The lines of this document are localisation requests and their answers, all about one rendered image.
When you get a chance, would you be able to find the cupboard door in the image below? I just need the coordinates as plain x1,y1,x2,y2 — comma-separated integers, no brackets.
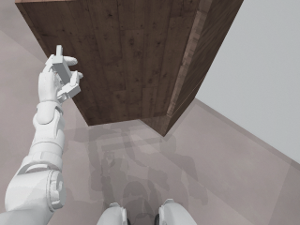
14,0,201,127

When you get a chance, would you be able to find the handle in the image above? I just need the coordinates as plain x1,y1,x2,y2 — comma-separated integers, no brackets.
52,45,72,85

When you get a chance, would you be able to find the right robot shin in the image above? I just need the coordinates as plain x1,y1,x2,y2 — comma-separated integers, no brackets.
159,199,174,225

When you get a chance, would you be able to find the robot left upper arm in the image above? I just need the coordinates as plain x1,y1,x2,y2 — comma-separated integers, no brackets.
0,169,67,225

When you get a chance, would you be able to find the left robot forearm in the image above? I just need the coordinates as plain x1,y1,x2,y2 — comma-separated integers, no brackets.
5,101,66,212

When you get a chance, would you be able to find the robot left hand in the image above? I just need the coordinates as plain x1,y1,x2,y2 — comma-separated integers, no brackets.
37,54,83,107

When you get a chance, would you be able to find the left robot thigh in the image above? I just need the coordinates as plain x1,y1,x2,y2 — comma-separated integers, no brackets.
97,206,128,225

